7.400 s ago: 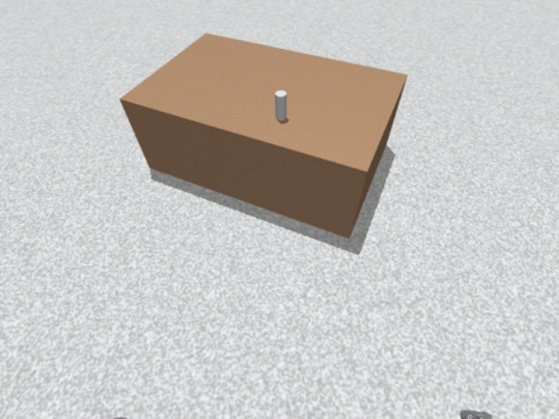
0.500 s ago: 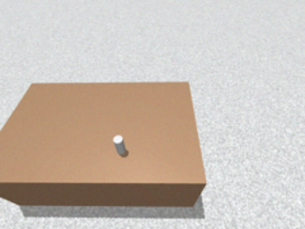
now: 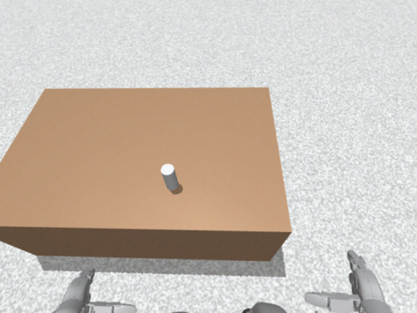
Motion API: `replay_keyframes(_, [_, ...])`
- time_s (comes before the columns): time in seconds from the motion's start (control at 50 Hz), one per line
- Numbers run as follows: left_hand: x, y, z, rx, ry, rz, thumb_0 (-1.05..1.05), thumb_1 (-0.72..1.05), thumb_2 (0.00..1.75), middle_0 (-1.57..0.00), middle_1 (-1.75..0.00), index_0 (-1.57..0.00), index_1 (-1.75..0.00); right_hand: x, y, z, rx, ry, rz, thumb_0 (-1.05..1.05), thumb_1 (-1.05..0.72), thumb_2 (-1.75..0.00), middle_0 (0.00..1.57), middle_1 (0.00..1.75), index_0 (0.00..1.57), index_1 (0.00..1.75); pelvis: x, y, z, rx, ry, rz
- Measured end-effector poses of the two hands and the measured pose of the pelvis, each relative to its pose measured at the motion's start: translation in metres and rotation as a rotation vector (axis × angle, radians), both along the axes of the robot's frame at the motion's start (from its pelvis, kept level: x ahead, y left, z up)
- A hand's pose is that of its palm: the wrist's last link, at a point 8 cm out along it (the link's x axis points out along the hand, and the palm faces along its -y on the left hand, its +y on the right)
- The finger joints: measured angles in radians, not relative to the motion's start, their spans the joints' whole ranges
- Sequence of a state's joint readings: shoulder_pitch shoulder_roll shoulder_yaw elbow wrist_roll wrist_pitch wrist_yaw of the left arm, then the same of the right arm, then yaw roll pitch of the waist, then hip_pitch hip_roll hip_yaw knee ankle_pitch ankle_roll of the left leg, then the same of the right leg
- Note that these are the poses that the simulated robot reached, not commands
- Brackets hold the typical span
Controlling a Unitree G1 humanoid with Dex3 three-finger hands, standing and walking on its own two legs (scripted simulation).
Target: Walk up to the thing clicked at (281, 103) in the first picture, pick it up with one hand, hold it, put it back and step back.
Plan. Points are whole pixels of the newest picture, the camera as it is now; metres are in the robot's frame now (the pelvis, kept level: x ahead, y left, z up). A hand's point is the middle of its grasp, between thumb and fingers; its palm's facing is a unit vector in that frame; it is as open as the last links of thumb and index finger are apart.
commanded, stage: go down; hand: left
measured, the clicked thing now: (170, 177) +0.54 +0.16 -0.29
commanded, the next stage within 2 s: none
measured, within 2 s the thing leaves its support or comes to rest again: neither
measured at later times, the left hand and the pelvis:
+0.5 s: hand (102, 291) +0.17 +0.25 -0.11, palm faces +0.03 -0.95 -0.31, open 17.5 cm; pelvis +0.02 +0.01 -0.01, yaw +1 degrees
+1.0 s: hand (95, 288) +0.17 +0.26 -0.10, palm faces +0.08 -0.95 -0.31, open 17.5 cm; pelvis +0.02 +0.01 -0.01, yaw +1 degrees
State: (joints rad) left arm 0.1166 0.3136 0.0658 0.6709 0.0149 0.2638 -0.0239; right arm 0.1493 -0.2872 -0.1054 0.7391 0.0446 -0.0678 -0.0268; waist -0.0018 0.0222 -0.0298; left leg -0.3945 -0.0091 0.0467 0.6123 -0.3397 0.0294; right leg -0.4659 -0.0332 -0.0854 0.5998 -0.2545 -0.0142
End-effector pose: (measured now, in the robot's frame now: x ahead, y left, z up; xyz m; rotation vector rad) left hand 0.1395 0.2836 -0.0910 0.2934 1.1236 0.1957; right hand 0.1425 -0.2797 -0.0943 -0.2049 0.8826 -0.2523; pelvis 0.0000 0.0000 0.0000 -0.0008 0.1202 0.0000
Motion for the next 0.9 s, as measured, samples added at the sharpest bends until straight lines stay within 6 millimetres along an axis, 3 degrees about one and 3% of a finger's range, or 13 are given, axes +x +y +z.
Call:
replay_keyframes(0.12, [0.000,0.003,0.001,0.008,-0.022,-0.005,0.00,-0.37,0.04,-0.11,-0.03,-0.10,-0.05,-0.007,0.004,-0.003,-0.032,0.013,-0.010,0.00,0.25,-0.12,0.05,0.05,0.06,0.06,0.002,0.006,-0.003,-0.005,0.008,0.001])
replay_keyframes(0.24, [0.009,0.005,0.005,0.006,-0.059,-0.005,-0.01,-0.51,0.02,-0.12,-0.03,-0.10,-0.05,0.005,0.011,0.002,-0.049,-0.040,-0.009,0.00,0.36,-0.09,0.05,0.05,0.05,0.05,0.006,0.011,-0.005,-0.011,0.009,0.003])
replay_keyframes(0.4, [0.015,0.007,0.009,-0.011,-0.063,-0.004,-0.01,-0.56,0.01,-0.11,-0.03,-0.10,-0.04,0.019,0.019,0.007,-0.036,-0.083,0.006,-0.01,0.42,-0.07,0.05,0.05,0.05,0.05,0.015,0.013,-0.005,-0.015,0.016,0.008])
replay_keyframes(0.9, [0.015,0.016,0.019,-0.007,-0.122,0.019,-0.01,-0.59,0.04,-0.10,-0.05,-0.09,-0.07,0.022,0.021,0.016,-0.043,-0.144,0.039,-0.01,0.44,-0.07,0.05,0.05,0.05,0.05,0.019,0.006,-0.010,-0.014,0.022,0.017])
